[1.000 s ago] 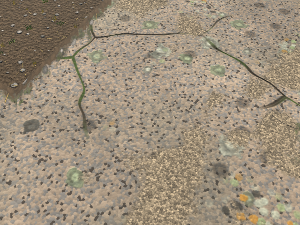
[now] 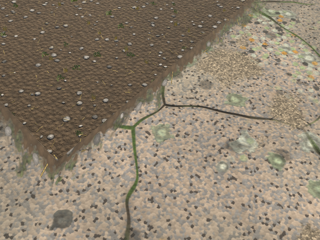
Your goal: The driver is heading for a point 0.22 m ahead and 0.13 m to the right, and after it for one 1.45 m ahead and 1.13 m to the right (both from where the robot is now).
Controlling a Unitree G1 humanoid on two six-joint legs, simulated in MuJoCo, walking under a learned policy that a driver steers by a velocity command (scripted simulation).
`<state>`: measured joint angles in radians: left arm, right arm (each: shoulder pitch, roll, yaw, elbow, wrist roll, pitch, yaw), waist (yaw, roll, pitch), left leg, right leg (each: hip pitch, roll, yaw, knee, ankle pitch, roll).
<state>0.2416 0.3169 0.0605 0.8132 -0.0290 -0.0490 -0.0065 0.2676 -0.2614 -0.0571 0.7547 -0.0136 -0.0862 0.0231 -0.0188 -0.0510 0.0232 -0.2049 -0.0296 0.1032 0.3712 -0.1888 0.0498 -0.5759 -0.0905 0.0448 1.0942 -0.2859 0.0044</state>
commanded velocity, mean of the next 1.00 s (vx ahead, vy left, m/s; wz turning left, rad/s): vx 0.13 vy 0.00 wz -0.53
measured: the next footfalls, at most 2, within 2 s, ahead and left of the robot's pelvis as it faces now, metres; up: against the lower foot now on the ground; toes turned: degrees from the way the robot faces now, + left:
right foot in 0.28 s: +0.29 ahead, -0.14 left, +0.00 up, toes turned -10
left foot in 0.74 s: +0.35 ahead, +0.07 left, +0.00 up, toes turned -30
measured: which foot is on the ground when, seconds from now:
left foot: down 0.00-0.28, up 0.30-0.72, down 0.74-1.00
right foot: up 0.00-0.26, down 0.28-0.74, up 0.76-1.00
